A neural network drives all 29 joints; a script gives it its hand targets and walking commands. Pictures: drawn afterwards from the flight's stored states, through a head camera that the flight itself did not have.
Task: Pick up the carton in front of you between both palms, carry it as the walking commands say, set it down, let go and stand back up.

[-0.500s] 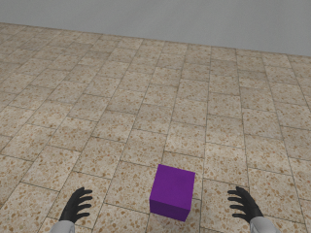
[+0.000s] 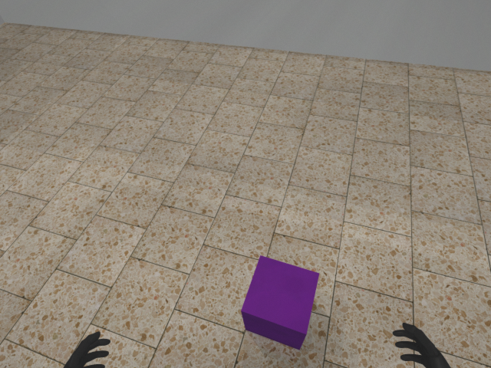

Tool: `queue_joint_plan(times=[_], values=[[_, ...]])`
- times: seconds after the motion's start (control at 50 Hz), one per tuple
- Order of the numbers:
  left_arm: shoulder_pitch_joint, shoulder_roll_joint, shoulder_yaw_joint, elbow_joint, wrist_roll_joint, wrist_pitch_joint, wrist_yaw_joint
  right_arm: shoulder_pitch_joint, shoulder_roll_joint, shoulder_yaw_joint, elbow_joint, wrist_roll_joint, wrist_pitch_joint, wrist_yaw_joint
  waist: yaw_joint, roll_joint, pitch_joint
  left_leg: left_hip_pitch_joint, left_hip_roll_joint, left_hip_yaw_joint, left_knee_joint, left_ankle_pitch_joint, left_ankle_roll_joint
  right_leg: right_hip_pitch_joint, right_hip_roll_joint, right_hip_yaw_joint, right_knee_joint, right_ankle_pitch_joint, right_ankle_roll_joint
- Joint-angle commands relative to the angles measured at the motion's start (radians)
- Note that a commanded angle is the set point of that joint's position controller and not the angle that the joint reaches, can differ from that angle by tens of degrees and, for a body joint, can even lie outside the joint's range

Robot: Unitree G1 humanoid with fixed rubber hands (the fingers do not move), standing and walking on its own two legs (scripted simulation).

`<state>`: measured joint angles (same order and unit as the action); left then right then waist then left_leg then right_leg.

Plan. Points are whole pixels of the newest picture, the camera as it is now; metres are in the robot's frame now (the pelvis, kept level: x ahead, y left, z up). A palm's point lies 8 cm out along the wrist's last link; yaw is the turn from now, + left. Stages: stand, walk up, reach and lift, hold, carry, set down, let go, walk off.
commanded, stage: stand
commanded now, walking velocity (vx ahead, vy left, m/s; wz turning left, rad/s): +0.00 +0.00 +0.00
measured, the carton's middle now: (280, 303) +0.40 -0.08 -0.64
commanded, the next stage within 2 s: none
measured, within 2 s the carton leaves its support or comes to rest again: neither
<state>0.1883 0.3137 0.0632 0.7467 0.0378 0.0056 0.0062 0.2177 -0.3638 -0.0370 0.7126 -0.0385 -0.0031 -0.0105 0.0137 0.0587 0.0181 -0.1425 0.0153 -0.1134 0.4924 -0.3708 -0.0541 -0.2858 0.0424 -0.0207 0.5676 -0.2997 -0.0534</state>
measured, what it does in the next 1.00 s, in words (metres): stands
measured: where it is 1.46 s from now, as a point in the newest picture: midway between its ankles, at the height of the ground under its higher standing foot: outside the picture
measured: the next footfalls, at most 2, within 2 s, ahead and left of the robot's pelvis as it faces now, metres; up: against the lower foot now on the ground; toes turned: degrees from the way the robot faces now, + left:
none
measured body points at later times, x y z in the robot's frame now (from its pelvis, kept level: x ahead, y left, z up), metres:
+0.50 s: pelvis +0.00 +0.02 +0.01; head +0.00 +0.01 +0.46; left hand +0.11 +0.33 -0.10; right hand +0.12 -0.28 -0.10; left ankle -0.07 +0.16 -0.73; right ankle +0.00 -0.08 -0.73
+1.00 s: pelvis -0.02 +0.03 +0.01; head -0.01 +0.02 +0.46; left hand +0.08 +0.34 -0.10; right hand +0.07 -0.28 -0.11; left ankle -0.07 +0.16 -0.73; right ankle +0.00 -0.08 -0.73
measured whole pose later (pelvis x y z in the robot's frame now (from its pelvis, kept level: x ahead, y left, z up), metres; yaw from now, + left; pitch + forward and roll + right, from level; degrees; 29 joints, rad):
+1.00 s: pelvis -0.02 +0.03 +0.01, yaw -1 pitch -2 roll +0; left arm 0.12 0.36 0.03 0.99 0.02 0.00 0.00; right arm 0.17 -0.40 -0.01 0.95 -0.02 -0.02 -0.02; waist 0.01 0.03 0.05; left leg -0.06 -0.01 -0.06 0.36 -0.27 -0.01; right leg -0.20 0.00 0.01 0.41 -0.19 0.00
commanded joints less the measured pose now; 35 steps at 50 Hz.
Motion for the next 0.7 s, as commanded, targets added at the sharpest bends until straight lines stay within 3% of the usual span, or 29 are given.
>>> queue_joint_plan(times=[0.0,0.02,0.04,0.06,0.08,0.1,0.12,0.14,0.16,0.18,0.2,0.24,0.26,0.28,0.3,0.32,0.34,0.36,0.38,0.42,0.44,0.46,0.5,0.54,0.58,0.6,0.64,0.66,0.68], values=[[0.01,0.198,0.04,-0.006,-0.012,-0.011,0.007,-0.002,-0.108,-0.026,-0.037,0.001,-0.018,-0.013,0.0,-0.09,-0.095,-0.032,0.037,0.013,0.002,0.396,0.051,0.182,-0.135,0.112,-0.097,0.503,0.04],[-0.011,0.203,0.045,-0.009,-0.005,-0.013,0.008,-0.007,-0.109,-0.022,-0.031,0.012,-0.01,-0.022,0.0,-0.099,-0.101,-0.026,0.049,0.007,-0.018,0.401,0.037,0.185,-0.14,0.142,-0.093,0.469,0.026],[-0.006,0.168,0.036,0.011,-0.007,-0.019,0.011,-0.019,-0.13,-0.026,-0.024,0.002,-0.001,-0.03,0.018,-0.072,-0.127,-0.04,0.041,0.007,-0.008,0.384,0.042,0.221,-0.138,0.121,-0.101,0.491,0.026],[-0.008,0.198,0.043,0.019,-0.011,-0.019,0.016,-0.01,-0.124,-0.026,-0.025,0.011,-0.01,-0.023,0.006,-0.131,-0.128,-0.016,0.034,0.005,-0.023,0.377,0.043,0.208,-0.131,0.136,-0.101,0.506,0.031],[-0.028,0.175,0.049,0.015,0.003,-0.024,0.017,-0.01,-0.135,-0.028,-0.007,0.001,-0.013,-0.027,0.013,-0.078,-0.095,-0.034,0.04,0.005,-0.058,0.343,0.043,0.202,-0.138,0.135,-0.108,0.466,0.018],[-0.066,0.156,0.025,0.008,-0.002,-0.017,0.007,-0.021,-0.147,-0.026,-0.001,0.007,-0.015,-0.027,-0.012,-0.045,-0.084,-0.033,0.055,-0.004,-0.049,0.373,0.05,0.183,-0.143,0.121,-0.121,0.463,0.013],[-0.019,0.18,0.039,0.034,-0.014,-0.013,0.005,-0.03,-0.131,-0.018,0.007,0.003,-0.022,-0.025,0.008,-0.064,-0.133,0.017,0.065,0.01,-0.048,0.391,0.045,0.203,-0.136,0.111,-0.116,0.468,0.019],[-0.014,0.175,0.038,0.048,-0.007,-0.011,0.008,-0.005,-0.116,-0.017,0.0,0.0,-0.023,-0.03,0.01,0.002,-0.075,-0.032,0.065,0.01,-0.048,0.455,0.044,0.208,-0.126,0.117,-0.118,0.498,0.018],[-0.047,0.198,0.038,0.04,-0.01,-0.01,0.007,-0.031,-0.108,-0.008,0.013,0.01,-0.021,-0.029,0.009,-0.011,-0.105,0.001,0.062,0.013,-0.052,0.413,0.044,0.203,-0.15,0.143,-0.135,0.474,0.013],[-0.026,0.185,0.041,0.055,-0.005,-0.006,0.012,-0.02,-0.122,-0.014,0.026,0.012,-0.018,-0.035,0.005,-0.07,-0.123,0.028,0.051,0.024,-0.025,0.398,0.042,0.196,-0.142,0.132,-0.125,0.517,0.018],[-0.048,0.194,0.038,0.068,-0.005,-0.006,0.017,0.022,-0.106,-0.011,0.038,0.021,-0.021,-0.026,-0.018,-0.09,-0.08,0.009,0.057,-0.001,-0.074,0.326,0.048,0.196,-0.145,0.161,-0.136,0.459,0.031],[-0.082,0.182,0.03,0.074,-0.001,-0.008,0.014,-0.039,-0.135,-0.023,0.037,0.004,-0.018,-0.039,-0.01,-0.103,-0.048,0.005,0.057,-0.002,-0.086,0.351,0.048,0.161,-0.124,0.114,-0.14,0.386,0.024],[-0.058,0.175,0.029,0.054,-0.005,-0.015,0.012,-0.025,-0.156,-0.02,0.045,-0.004,-0.019,-0.031,0.004,-0.067,-0.075,-0.014,0.072,0.002,-0.077,0.371,0.058,0.197,-0.142,0.117,-0.141,0.396,0.008],[-0.057,0.176,0.028,0.076,-0.014,-0.023,0.01,-0.023,-0.133,-0.016,0.054,-0.001,-0.01,-0.029,0.009,-0.091,-0.088,0.001,0.068,0.018,-0.082,0.372,0.04,0.197,-0.119,0.11,-0.141,0.419,0.03],[-0.035,0.192,0.034,0.084,-0.019,-0.014,0.006,-0.035,-0.157,-0.015,0.042,0.009,-0.018,-0.02,0.025,-0.059,-0.109,0.023,0.052,0.02,-0.067,0.402,0.04,0.219,-0.121,0.103,-0.15,0.47,0.032],[-0.058,0.193,0.033,0.106,-0.007,-0.013,0.011,-0.012,-0.147,-0.02,0.07,0.0,-0.006,-0.035,0.007,-0.13,-0.042,0.005,0.061,0.029,-0.071,0.403,0.046,0.217,-0.134,0.123,-0.146,0.527,0.023],[-0.048,0.204,0.036,0.094,-0.014,-0.006,0.012,-0.014,-0.152,-0.012,0.053,0.007,-0.022,-0.032,-0.005,-0.035,-0.081,-0.01,0.059,0.024,-0.07,0.412,0.042,0.231,-0.147,0.144,-0.142,0.5,0.024],[-0.051,0.193,0.036,0.102,-0.009,-0.011,0.013,-0.036,-0.139,-0.012,0.065,0.006,-0.026,-0.033,-0.004,0.017,-0.109,0.025,0.072,0.016,-0.073,0.447,0.05,0.241,-0.146,0.135,-0.138,0.506,0.006],[-0.059,0.206,0.045,0.097,-0.011,-0.012,0.016,-0.018,-0.133,-0.011,0.083,0.011,-0.021,-0.039,0.008,-0.076,-0.099,0.024,0.08,0.003,-0.104,0.447,0.046,0.23,-0.138,0.115,-0.128,0.475,0.013],[-0.066,0.15,0.017,0.105,-0.02,-0.011,0.009,-0.048,-0.137,-0.005,0.087,0.004,-0.029,-0.035,0.006,-0.059,-0.09,0.044,0.075,-0.007,-0.098,0.424,0.048,0.214,-0.122,0.104,-0.145,0.432,0.023],[-0.071,0.194,0.024,0.106,-0.021,-0.012,0.006,-0.031,-0.146,-0.018,0.102,0.008,-0.022,-0.04,0.001,-0.015,-0.063,0.021,0.084,0.002,-0.115,0.444,0.041,0.198,-0.137,0.124,-0.137,0.434,0.019],[-0.074,0.2,0.018,0.114,-0.017,-0.005,0.004,-0.056,-0.141,-0.007,0.088,0.009,-0.023,-0.031,0.0,-0.028,-0.069,0.027,0.082,0.01,-0.114,0.374,0.035,0.203,-0.123,0.095,-0.17,0.382,0.036],[-0.087,0.184,0.016,0.127,-0.006,-0.011,0.003,-0.019,-0.127,0.0,0.106,0.009,-0.022,-0.032,-0.005,-0.049,-0.014,-0.018,0.065,0.005,-0.164,0.213,0.04,0.18,-0.13,0.125,-0.199,0.213,0.029],[-0.064,0.207,0.032,0.141,-0.003,-0.005,0.007,-0.065,-0.168,-0.018,0.112,0.004,-0.022,-0.028,0.002,-0.002,0.059,-0.021,0.072,-0.012,-0.18,0.2,0.053,0.123,-0.11,0.124,-0.207,0.172,0.026],[-0.092,0.188,0.014,0.139,-0.019,-0.007,0.002,-0.045,-0.168,-0.005,0.134,0.003,-0.018,-0.026,0.004,-0.047,0.084,-0.093,0.085,-0.033,-0.23,0.119,0.056,0.151,-0.111,0.112,-0.197,0.126,0.041],[-0.097,0.178,0.014,0.14,-0.017,-0.014,0.001,-0.062,-0.151,0.0,0.137,-0.002,-0.029,-0.026,0.003,-0.038,0.066,-0.088,0.092,-0.029,-0.209,0.131,0.072,0.149,-0.129,0.14,-0.219,0.138,0.024],[-0.079,0.224,0.029,0.156,-0.012,-0.012,0.0,-0.072,-0.186,-0.008,0.145,-0.005,-0.029,-0.022,0.025,0.014,0.028,-0.071,0.065,-0.02,-0.2,0.159,0.062,0.195,-0.122,0.141,-0.212,0.131,0.025],[-0.109,0.21,0.013,0.162,-0.007,-0.008,-0.004,-0.07,-0.18,-0.012,0.152,0.0,-0.021,-0.023,0.006,-0.016,0.085,-0.083,0.08,-0.015,-0.225,0.106,0.054,0.123,-0.126,0.135,-0.224,0.067,0.032],[-0.09,0.214,0.014,0.164,-0.016,-0.015,-0.005,-0.059,-0.193,-0.015,0.162,0.003,-0.029,-0.021,0.018,-0.092,0.016,-0.052,0.098,-0.063,-0.233,0.092,0.078,0.167,-0.137,0.148,-0.219,0.079,0.011]])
